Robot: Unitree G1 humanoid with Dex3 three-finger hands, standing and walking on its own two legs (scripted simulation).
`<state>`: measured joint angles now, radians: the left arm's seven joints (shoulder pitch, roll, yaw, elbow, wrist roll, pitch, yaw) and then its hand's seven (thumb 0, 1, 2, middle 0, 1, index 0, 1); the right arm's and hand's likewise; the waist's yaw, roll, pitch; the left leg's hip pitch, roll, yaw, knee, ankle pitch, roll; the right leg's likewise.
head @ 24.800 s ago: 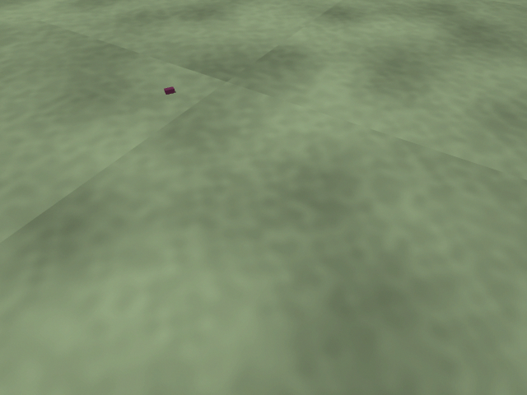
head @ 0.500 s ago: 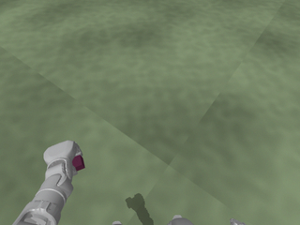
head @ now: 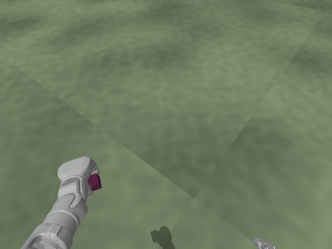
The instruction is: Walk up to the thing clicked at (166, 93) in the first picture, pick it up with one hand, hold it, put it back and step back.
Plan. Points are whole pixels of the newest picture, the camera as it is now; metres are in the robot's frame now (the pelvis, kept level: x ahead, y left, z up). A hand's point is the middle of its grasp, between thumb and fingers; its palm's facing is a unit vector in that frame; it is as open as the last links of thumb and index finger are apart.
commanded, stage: hold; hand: left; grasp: from above
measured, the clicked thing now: (87, 184) +0.34 +0.23 -0.09
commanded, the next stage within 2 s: crouch in 1.62 s
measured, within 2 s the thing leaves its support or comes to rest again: neither
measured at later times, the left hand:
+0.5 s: hand (83, 184) +0.31 +0.22 -0.03, palm faces -0.40 -0.16 -0.91, open 6.5 cm
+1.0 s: hand (79, 188) +0.29 +0.22 -0.01, palm faces -0.39 -0.15 -0.91, open 6.5 cm
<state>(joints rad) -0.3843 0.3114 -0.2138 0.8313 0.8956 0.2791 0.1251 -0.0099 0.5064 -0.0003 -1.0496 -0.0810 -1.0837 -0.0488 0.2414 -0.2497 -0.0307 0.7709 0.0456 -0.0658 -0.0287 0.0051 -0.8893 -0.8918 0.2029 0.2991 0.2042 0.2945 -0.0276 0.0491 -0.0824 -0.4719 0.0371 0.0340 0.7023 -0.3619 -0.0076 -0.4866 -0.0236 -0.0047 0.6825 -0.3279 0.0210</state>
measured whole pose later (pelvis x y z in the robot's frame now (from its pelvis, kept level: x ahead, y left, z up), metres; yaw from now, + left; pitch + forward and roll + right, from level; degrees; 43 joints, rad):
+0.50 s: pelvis +0.00 -0.01 +0.01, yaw +0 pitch +4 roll +0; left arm -0.33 0.32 -0.24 0.69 0.90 0.32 0.03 -0.01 0.50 0.00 -1.06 -0.07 -1.09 -0.04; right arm 0.22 -0.26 -0.02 0.72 0.05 -0.03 -0.02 0.01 -0.89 -0.89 0.20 0.30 0.20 0.29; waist -0.01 0.05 -0.05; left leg -0.34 0.04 0.04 0.58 -0.31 -0.01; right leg -0.37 -0.02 0.00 0.58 -0.28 0.01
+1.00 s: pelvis -0.01 -0.01 +0.02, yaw +0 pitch +2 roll +0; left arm -0.28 0.34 -0.25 0.58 0.91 0.33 -0.03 -0.01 0.51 0.00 -1.05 -0.08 -1.08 -0.06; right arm 0.19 -0.25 -0.01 0.70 0.06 -0.02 -0.03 0.01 -0.89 -0.89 0.20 0.30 0.20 0.29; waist 0.01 0.06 -0.03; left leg -0.29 0.03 0.04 0.53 -0.27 -0.02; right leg -0.32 -0.02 0.00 0.53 -0.25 0.01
